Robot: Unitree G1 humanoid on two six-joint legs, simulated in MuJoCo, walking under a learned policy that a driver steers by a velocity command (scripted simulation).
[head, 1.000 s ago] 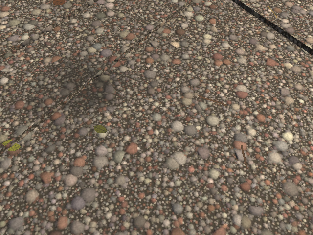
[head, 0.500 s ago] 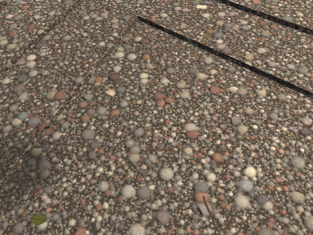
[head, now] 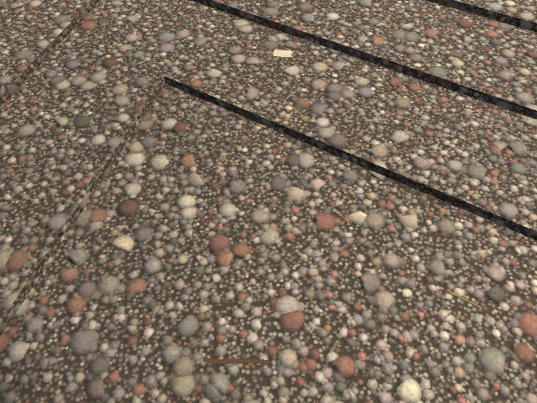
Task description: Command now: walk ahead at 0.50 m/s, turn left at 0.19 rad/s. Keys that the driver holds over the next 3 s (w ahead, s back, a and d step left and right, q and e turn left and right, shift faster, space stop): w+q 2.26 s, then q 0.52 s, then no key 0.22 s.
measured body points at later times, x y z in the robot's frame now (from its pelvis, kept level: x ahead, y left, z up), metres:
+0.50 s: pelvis +0.28 +0.00 +0.01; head +0.31 +0.00 +0.45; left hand +0.43 +0.28 -0.07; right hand +0.38 -0.27 -0.12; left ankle +0.13 +0.09 -0.65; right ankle +0.37 -0.10 -0.73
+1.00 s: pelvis +0.49 +0.15 +0.00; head +0.53 +0.18 +0.44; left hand +0.41 +0.44 -0.12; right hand +0.79 +0.03 -0.09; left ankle +0.51 +0.25 -0.73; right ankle +0.46 -0.06 -0.63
